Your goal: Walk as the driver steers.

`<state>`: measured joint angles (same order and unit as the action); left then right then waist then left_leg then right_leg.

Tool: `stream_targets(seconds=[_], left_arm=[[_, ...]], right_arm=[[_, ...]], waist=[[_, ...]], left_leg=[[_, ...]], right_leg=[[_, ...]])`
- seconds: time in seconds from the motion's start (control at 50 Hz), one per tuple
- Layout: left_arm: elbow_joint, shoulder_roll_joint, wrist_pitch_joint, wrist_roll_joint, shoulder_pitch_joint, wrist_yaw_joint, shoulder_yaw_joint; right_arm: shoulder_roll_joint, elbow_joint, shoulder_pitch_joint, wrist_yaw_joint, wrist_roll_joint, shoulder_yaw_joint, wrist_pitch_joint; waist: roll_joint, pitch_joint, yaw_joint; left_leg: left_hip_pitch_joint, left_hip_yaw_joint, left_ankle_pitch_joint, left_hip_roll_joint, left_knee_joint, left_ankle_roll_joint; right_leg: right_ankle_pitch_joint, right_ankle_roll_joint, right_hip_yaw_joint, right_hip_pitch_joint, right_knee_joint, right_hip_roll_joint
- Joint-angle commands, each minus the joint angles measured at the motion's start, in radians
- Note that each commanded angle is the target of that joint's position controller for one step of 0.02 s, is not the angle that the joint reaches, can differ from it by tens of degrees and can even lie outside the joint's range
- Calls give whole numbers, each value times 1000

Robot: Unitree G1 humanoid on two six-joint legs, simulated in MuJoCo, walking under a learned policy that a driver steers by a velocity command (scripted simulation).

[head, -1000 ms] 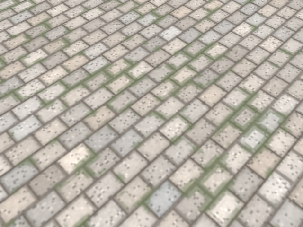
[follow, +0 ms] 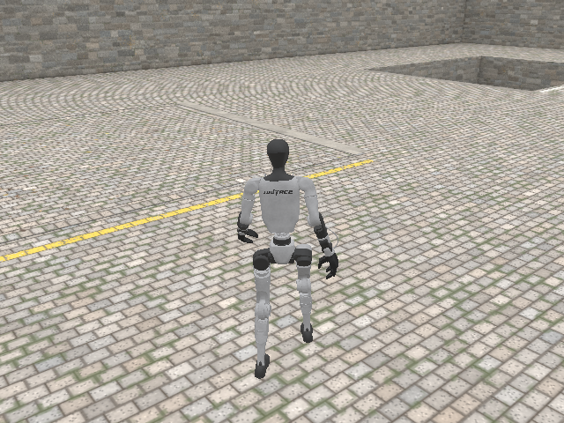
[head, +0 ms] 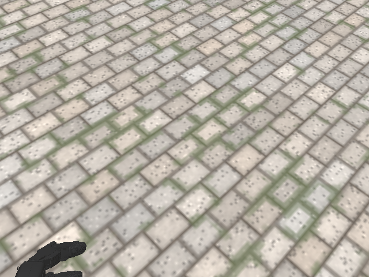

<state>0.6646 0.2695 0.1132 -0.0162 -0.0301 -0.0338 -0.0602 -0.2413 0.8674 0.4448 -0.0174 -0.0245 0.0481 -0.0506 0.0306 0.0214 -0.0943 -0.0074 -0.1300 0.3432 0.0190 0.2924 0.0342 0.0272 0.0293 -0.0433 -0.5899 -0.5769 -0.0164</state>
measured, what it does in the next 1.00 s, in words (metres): walks ahead: right foot, then left foot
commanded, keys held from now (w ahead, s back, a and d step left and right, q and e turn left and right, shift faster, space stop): w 0.16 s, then no key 0.84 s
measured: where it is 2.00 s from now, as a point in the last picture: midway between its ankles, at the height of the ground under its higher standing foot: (158, 218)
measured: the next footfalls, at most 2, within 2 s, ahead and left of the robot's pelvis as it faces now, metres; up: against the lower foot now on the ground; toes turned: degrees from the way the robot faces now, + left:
right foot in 0.10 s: +0.22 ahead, -0.14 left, +0.00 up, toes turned +4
left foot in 0.50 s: +0.35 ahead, +0.12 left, +0.00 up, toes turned +5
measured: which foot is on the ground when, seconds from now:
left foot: down 0.00-0.10, up 0.12-0.48, down 0.50-1.00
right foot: up 0.00-0.08, down 0.10-0.52, up 0.54-0.76, down 0.78-1.00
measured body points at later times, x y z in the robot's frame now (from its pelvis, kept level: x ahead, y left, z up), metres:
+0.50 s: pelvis +0.22 -0.01 +0.00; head +0.24 +0.00 +0.45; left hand +0.24 +0.27 -0.13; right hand +0.44 -0.23 -0.09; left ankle +0.31 +0.11 -0.73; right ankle +0.19 -0.14 -0.74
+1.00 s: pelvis +0.28 -0.01 -0.01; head +0.29 -0.01 +0.44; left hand +0.32 +0.26 -0.14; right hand +0.42 -0.24 -0.14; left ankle +0.31 +0.11 -0.74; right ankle +0.27 -0.14 -0.74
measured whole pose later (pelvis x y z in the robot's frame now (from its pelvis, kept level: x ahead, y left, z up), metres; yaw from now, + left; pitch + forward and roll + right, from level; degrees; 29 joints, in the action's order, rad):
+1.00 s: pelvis +0.28 -0.01 -0.01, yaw +5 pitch -1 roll +0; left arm 0.97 0.23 0.02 0.01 -0.22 0.03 -0.03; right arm -0.22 0.85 0.17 -0.02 0.01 0.04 -0.01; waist -0.01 0.02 0.00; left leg 0.29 0.00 0.23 0.01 0.53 0.01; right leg 0.34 0.02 -0.01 -0.20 -0.55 -0.03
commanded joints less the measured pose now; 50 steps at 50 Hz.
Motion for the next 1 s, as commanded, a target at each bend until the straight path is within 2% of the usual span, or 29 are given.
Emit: stream_targets(seconds=[0.02, 0.06, 0.08, 0.1, 0.12, 0.14, 0.16, 0.18, 0.2, 0.22, 0.26, 0.3, 0.34, 0.44, 0.48, 0.5, 0.52, 0.54, 0.56, 0.6, 0.64, 0.7, 0.74, 0.78, 0.8, 0.82, 0.86, 0.92, 1.0], left_arm=[[-100, 96, 22, -11, 95, 0, -22], [-74, 130, 25, -6, -8, 7, -40], [-42, 159, 24, -2, -127, 15, -56], [-20, 210, 23, 17, -307, 23, -67], [26, 292, 14, 32, -402, 11, -84], [32, 189, 16, 18, -396, 3, -59], [28, 137, 14, 10, -322, 7, -43], [22, 121, 9, 16, -248, 9, -33], [25, 102, 6, 26, -201, 6, -27], [28, 86, 9, 35, -174, 6, -20], [49, 76, 17, 31, -162, 5, -15], [70, 113, 19, 25, -154, 11, -23], [80, 140, 5, 20, -142, 21, -28], [123, 158, -30, 5, -188, 30, -25], [131, 148, -40, -7, -173, 32, -19], [143, 117, -41, 0, -203, 33, -7], [145, 75, -37, 27, -244, 34, 9], [167, 13, -36, 41, -373, 35, 30], [165, 41, -53, 29, -333, 43, 29], [147, 94, -88, 14, -237, 58, 13], [159, 110, -118, 22, -239, 67, 3], [199, 58, -121, 20, -268, 67, 12], [219, 40, -118, 27, -273, 63, 16], [203, 78, -118, 45, -233, 61, 14], [205, 140, -120, 29, -209, 66, -1], [214, 122, -116, 20, -194, 65, -2], [225, 81, -101, 29, -175, 64, 9], [250, 74, -82, 24, -195, 62, 12], [278, 75, -86, 20, -208, 65, 15]], right_arm=[[-207, -72, -26, -9, -9, 54, -13], [-196, -78, -37, -6, 2, 54, -10], [-168, -82, -32, -3, 12, 45, -8], [-116, -111, -39, -1, 31, 25, -6], [-2, -124, 124, 2, 0, -5, -21], [-97, -99, 103, 4, -29, 12, -29], [-161, -126, -22, 7, -36, 29, -32], [-157, -147, -108, 4, -18, 25, -33], [-147, -157, -148, 4, 7, 28, -33], [-139, -156, -133, 6, 14, 32, -26], [-97, -144, -95, 8, 13, 24, -10], [-68, -163, -131, 7, 25, 12, -2], [-51, -174, -174, 12, 32, -2, 2], [-100, -210, -288, 22, 29, 10, 7], [-110, -204, -269, 23, 38, 19, 4], [-130, -197, -250, 18, 43, 28, 3], [-189, -210, -228, 8, 52, 39, 3], [-193, -225, -251, 1, 63, 33, 15], [-107, -213, -235, 5, 52, 12, 21], [-101, -193, -249, 17, 50, 7, 21], [-131, -198, -322, 15, 50, 14, 18], [-111, -190, -389, 10, 51, 11, 22], [-88, -172, -386, 9, 39, 4, 28], [-61, -138, -331, 13, 39, -5, 25], [-72, -138, -306, 15, 44, 1, 24], [-79, -133, -323, 11, 47, 3, 24], [-77, -121, -331, 2, 38, 7, 24], [-72, -92, -303, -1, 37, 10, 27], [-70, -57, -295, -2, 31, 14, 32]], waist=[[-183, 49, 41], [-189, -4, 97], [-175, -88, 153], [-90, -248, 227], [283, -406, 153], [252, -342, 175], [145, -178, 178], [37, -94, 156], [6, -49, 127], [34, -52, 90], [56, -66, 60], [54, -58, 53], [59, -78, 63], [62, -93, 99], [49, -99, 74], [25, -106, 73], [-66, -157, 88], [-235, -223, 152], [-253, -236, 107], [-199, -176, 89], [-178, -134, 113], [-163, -121, 143], [-154, -123, 153], [-101, -82, 125], [-16, -32, 80], [24, -7, 91], [41, -7, 91], [30, -42, 95], [0, -45, 101]], left_leg=[[128, -182, -267, -222, -57, 135], [90, -158, -478, -209, 65, 109], [112, -113, -595, -155, 230, 84], [266, -74, -442, -95, 524, 52], [610, 1, 126, 58, 891, -12], [734, -75, 202, 24, 1026, -4], [784, -53, 124, -22, 1053, 7], [741, -14, 51, -64, 1021, 8], [696, 2, 22, -87, 969, 3], [629, 7, 15, -113, 925, -3], [554, 41, 20, -108, 829, -25], [529, 67, -26, -104, 683, -47], [450, 90, -140, -97, 536, -52], [373, 96, -275, -59, 333, -35], [278, 120, -340, -33, 204, -5], [205, 106, -425, -43, 137, 14], [83, -18, -754, -172, 146, 51], [-34, -172, -873, -330, 169, 183], [2, -246, -698, -350, 115, 244], [66, -253, -429, -309, 53, 213], [193, -211, -339, -296, 14, 187], [313, -75, -298, -210, 14, 150], [335, -25, -183, -168, 39, 121], [363, -4, 19, -119, 58, 44], [359, 32, 54, -73, 63, 17], [301, 67, 13, -47, 96, -2], [242, 80, -98, -48, 148, 4], [205, 92, -266, -46, 187, 12], [186, 96, -335, -48, 201, 9]], right_leg=[[-29, -14, 11, 130, 63, 25], [17, -56, 41, 257, 90, 40], [29, -92, 50, 420, 98, 34], [106, -166, -120, 701, 66, -126], [377, -325, -636, 1006, 200, -370], [543, -317, -788, 948, 320, -379], [505, -278, -619, 813, 323, -345], [277, -262, -468, 663, 317, -306], [38, -260, -363, 548, 320, -269], [-146, -254, -278, 483, 322, -239], [-394, -265, -165, 418, 331, -211], [-499, -278, -97, 375, 348, -209], [-484, -266, -30, 341, 350, -185], [-320, -224, -33, 394, 288, -197], [-196, -183, -37, 392, 208, -173], [-123, -146, -29, 381, 151, -131], [43, -85, 19, 328, 35, -64], [413, -25, 55, 216, -91, 1], [547, 4, 18, 183, -156, -12], [567, 19, -8, 129, -230, -32], [515, 33, -28, 180, -254, -57], [348, 30, 20, 330, -116, -35], [183, 19, 49, 423, 41, -13], [107, -12, -11, 449, 132, -69], [192, -41, -12, 376, 117, -78], [318, -57, -13, 285, 141, -62], [298, -41, -15, 255, 169, -59], [185, -30, -6, 298, 147, -52], [136, -34, 2, 319, 134, -42]])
